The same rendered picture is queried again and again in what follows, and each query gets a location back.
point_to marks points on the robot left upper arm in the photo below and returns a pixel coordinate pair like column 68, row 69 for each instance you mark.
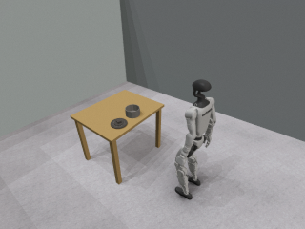
column 190, row 116

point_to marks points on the lid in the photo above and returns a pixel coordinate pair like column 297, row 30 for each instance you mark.
column 119, row 125

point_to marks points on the robot right forearm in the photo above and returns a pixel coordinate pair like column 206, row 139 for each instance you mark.
column 210, row 129

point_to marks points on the robot right upper arm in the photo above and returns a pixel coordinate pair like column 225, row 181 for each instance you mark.
column 213, row 115

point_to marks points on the pot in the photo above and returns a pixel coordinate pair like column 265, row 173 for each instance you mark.
column 132, row 111

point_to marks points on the robot left hand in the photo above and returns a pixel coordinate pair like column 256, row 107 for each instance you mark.
column 181, row 161

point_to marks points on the robot left foot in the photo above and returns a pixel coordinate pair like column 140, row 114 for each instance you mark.
column 181, row 193

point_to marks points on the robot torso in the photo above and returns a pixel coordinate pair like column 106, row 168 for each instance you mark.
column 202, row 121

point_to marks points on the robot left forearm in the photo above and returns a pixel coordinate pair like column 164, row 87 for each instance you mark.
column 187, row 146

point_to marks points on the robot right hand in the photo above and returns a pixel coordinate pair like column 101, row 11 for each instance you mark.
column 208, row 138

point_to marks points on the table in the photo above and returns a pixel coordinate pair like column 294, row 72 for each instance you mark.
column 98, row 118

